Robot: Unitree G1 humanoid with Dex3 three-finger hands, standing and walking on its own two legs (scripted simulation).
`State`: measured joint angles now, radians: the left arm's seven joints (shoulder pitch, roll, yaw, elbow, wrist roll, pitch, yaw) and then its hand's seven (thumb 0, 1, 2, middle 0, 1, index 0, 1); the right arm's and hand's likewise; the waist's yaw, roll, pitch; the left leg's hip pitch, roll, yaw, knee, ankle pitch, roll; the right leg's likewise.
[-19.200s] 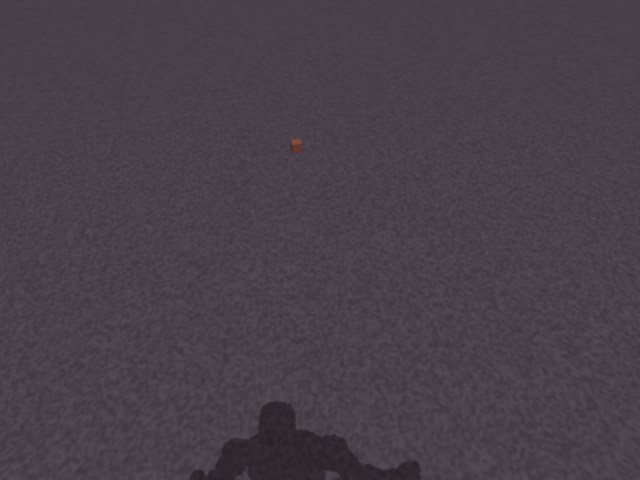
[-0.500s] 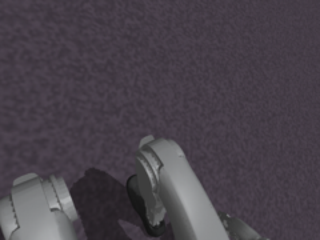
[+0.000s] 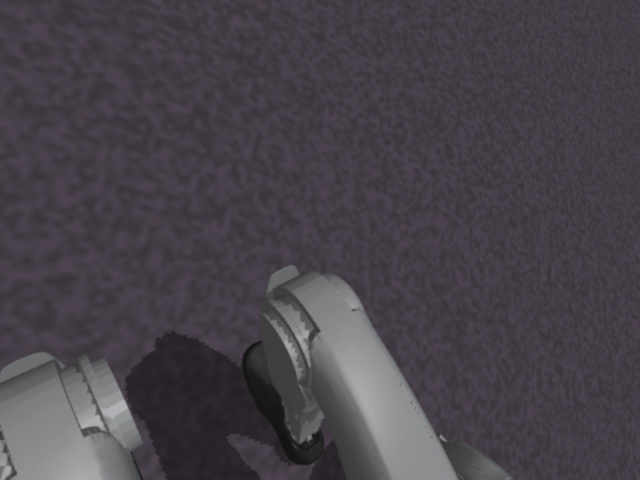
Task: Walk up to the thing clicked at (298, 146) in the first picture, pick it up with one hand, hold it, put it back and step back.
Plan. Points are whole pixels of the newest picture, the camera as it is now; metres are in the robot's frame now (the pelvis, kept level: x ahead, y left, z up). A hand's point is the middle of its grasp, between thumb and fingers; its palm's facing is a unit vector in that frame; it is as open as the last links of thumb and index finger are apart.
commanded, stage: close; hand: left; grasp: from above
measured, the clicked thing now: out of the picture +0.43 +0.33 -0.28
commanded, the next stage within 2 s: settle in 1.48 s
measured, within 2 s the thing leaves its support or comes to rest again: leaves its support in 1.92 s
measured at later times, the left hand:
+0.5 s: hand out of the picture +0.42 +0.33 -0.25, palm faces -0.43 -0.18 -0.88, open 10.2 cm
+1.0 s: hand out of the picture +0.42 +0.32 -0.25, palm faces -0.43 -0.17 -0.89, open 8.6 cm
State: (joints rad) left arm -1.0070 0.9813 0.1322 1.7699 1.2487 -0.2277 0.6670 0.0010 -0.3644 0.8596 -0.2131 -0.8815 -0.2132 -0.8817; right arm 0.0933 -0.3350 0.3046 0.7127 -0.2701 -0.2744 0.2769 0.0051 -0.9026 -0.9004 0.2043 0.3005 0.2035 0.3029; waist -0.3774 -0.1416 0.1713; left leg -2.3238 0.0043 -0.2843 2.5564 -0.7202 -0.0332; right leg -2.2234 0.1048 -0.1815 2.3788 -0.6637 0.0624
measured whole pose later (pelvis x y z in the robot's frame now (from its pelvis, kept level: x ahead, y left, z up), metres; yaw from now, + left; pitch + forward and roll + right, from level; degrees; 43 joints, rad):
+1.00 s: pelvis +0.00 +0.00 +0.01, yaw +0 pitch +26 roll -14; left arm -1.00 0.99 0.11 1.77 1.24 -0.22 0.69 0.01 0.26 0.29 -0.76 -0.41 -0.80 -0.38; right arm 0.08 -0.36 0.31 0.69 -0.27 -0.29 0.27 0.01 -0.90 -0.90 0.20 0.30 0.20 0.30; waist -0.38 -0.16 0.19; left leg -2.31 0.01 -0.29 2.54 -0.71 -0.03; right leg -2.20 0.11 -0.19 2.35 -0.65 0.06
